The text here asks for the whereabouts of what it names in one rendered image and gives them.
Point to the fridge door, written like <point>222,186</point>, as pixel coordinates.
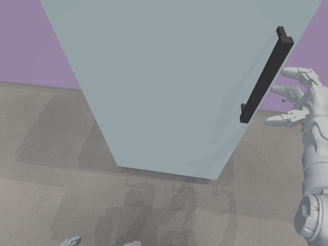
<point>165,79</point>

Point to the robot right forearm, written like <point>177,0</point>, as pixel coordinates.
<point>315,156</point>

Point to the robot left hand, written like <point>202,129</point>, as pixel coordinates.
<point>72,242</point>

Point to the handle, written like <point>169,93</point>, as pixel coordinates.
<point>277,57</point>

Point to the robot right hand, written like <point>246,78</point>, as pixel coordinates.
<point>315,99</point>

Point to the right robot upper arm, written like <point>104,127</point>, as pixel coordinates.
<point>311,219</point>

